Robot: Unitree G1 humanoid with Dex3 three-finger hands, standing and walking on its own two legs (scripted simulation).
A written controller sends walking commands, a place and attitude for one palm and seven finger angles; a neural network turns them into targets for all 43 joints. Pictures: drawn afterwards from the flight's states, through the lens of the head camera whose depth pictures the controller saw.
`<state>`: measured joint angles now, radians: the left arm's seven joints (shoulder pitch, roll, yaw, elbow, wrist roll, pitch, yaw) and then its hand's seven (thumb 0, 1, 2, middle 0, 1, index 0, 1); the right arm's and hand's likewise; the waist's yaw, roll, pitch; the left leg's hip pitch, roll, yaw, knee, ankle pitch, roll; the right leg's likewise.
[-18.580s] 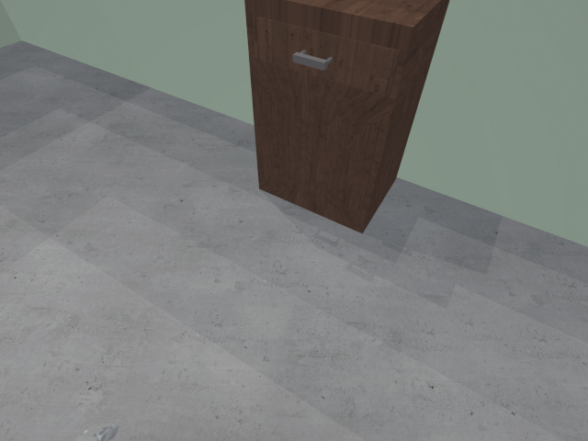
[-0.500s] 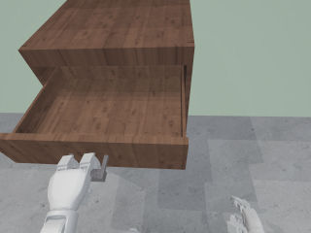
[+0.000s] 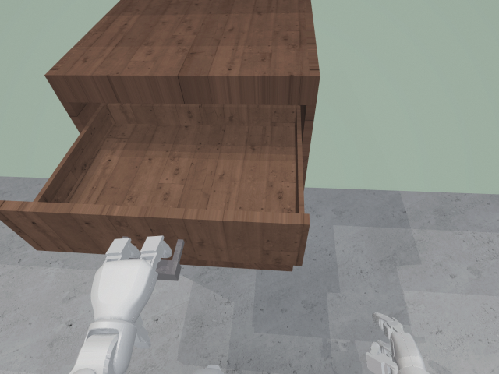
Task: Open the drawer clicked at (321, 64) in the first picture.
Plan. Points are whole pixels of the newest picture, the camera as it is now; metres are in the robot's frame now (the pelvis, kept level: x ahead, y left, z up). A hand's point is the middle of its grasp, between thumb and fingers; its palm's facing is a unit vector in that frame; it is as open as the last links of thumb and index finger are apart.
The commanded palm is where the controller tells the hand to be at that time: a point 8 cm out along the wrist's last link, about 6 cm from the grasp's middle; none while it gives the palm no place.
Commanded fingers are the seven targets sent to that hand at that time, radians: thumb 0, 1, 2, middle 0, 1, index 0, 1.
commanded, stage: lift the hand off the handle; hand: left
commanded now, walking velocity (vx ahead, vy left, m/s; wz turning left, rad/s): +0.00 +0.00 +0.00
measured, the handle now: (147, 256) +0.30 +0.21 +0.02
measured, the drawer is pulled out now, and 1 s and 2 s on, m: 0.30 0.30 0.30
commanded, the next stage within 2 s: draw the hand back to the body in 1.38 s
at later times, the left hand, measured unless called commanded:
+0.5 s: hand (131, 271) +0.26 +0.21 +0.05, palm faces +0.05 -0.12 -0.99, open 13.4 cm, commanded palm +0.23 +0.21 +0.11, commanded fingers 0.00 -0.50 0.30 -0.30 -1.20 -0.30 -1.20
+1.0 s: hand (114, 241) +0.26 +0.21 +0.12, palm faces +0.08 -0.12 -0.99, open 13.8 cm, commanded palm +0.23 +0.21 +0.18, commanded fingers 0.00 -0.50 0.30 -0.30 -1.20 -0.30 -1.20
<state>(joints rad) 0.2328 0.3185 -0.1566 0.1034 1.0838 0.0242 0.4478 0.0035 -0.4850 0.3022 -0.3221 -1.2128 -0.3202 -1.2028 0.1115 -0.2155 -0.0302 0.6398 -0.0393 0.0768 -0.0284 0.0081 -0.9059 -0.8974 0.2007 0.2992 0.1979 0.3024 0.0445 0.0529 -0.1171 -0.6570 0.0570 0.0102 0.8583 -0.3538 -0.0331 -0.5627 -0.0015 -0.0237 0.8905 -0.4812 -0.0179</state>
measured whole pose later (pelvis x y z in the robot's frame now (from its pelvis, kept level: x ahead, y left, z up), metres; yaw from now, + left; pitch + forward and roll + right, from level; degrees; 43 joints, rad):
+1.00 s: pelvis +0.02 +0.00 +0.04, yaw +0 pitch +1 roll +1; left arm 0.21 0.43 -0.12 -0.23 0.94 0.10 0.11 0.00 -0.49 0.30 -0.32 -1.20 -0.32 -1.20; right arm 0.06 -0.22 0.02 0.63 0.00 0.10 -0.02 0.01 -0.91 -0.90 0.20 0.30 0.20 0.30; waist 0.10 0.09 -0.05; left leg -0.32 0.04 0.02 0.56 -0.26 -0.03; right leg -0.23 -0.01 -0.02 0.59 -0.38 -0.01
